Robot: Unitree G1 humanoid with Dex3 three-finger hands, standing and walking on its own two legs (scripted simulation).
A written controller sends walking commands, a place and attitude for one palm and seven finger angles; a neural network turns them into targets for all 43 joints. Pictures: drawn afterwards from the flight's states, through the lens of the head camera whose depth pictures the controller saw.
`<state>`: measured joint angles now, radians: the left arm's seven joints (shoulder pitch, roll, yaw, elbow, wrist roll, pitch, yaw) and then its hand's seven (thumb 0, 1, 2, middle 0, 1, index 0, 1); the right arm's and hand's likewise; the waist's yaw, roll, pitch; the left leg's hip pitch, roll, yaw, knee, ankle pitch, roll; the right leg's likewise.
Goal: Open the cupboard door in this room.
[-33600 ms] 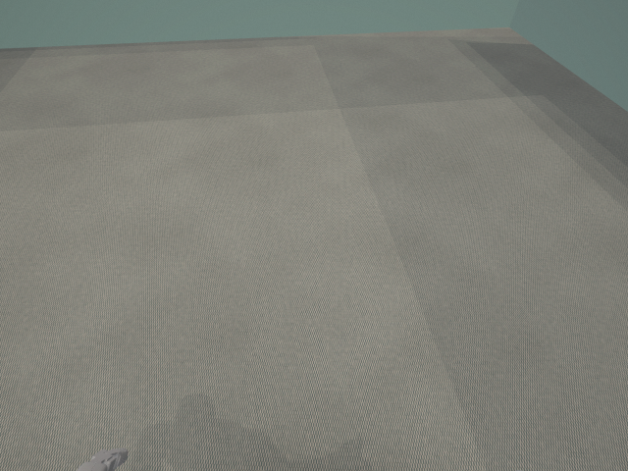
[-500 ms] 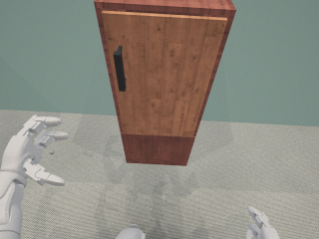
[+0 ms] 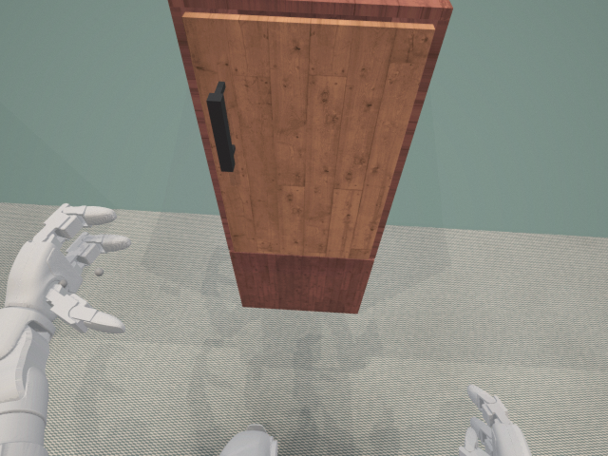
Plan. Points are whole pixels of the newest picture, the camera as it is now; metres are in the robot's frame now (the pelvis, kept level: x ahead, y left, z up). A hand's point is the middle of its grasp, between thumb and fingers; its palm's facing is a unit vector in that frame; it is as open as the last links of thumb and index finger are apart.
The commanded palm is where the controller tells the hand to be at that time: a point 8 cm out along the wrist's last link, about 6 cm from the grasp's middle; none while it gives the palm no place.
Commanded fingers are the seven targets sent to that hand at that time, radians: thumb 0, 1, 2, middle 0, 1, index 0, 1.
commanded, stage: move the hooked fingers beside the handle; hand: left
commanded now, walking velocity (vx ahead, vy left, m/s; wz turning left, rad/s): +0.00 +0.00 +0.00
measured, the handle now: (224, 128) +0.61 +0.19 +0.07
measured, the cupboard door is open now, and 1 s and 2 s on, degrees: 0 0 0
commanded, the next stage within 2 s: none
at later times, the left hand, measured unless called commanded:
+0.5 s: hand (127, 221) +0.38 +0.27 +0.08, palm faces +0.02 -1.00 +0.01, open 14.0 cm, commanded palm +0.37 +0.32 +0.08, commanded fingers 0.00 -0.50 0.30 -0.30 -1.20 -0.30 -1.20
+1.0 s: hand (154, 179) +0.46 +0.26 +0.08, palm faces +0.03 -1.00 +0.01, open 14.0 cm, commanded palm +0.45 +0.31 +0.08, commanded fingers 0.00 -0.50 0.30 -0.30 -1.20 -0.30 -1.20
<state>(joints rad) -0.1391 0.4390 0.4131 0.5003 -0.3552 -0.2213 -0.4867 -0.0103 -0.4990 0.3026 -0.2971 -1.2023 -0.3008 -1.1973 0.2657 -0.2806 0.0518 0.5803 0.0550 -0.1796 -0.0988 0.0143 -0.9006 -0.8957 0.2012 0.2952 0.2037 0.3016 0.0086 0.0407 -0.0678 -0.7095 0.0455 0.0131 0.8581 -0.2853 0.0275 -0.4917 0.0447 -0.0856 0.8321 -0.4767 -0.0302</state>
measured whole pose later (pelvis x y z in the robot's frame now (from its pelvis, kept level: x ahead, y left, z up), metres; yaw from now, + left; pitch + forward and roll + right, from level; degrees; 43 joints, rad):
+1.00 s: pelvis +0.00 +0.01 -0.02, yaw -3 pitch +15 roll -4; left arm -0.76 0.61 0.45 1.13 -0.17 -0.33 -0.40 -0.01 -0.50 0.30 -0.30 -1.20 -0.30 -1.20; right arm 0.38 -0.28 0.04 0.63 0.03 0.01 -0.06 0.01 -0.90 -0.90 0.20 0.30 0.20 0.30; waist -0.12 0.02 -0.10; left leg -0.91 0.07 0.03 0.95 -0.32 0.04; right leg -0.70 0.06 -0.06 0.92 -0.49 -0.02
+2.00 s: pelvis +0.02 +0.01 -0.03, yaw -4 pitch +21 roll -5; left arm -0.98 0.72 0.47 1.28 -0.09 -0.29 -0.36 -0.01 -0.50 0.30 -0.29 -1.20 -0.30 -1.20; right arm 0.40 -0.28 0.05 0.61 0.01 0.10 -0.03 0.00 -0.90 -0.90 0.20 0.30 0.20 0.30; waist -0.18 0.03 -0.11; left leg -1.03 0.08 0.02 1.02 -0.36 0.04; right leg -0.80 0.08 -0.07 0.94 -0.52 -0.02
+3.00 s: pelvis +0.01 +0.01 -0.03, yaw -4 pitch +21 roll -5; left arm -1.00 0.62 0.43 1.26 -0.08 -0.33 -0.25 -0.01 -0.50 0.30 -0.29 -1.20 -0.30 -1.20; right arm 0.42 -0.27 0.04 0.64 0.00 0.08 -0.01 0.01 -0.90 -0.90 0.20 0.30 0.20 0.30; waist -0.19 0.05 -0.11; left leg -1.05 0.08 0.01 1.03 -0.36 0.04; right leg -0.83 0.08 -0.07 0.97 -0.52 -0.02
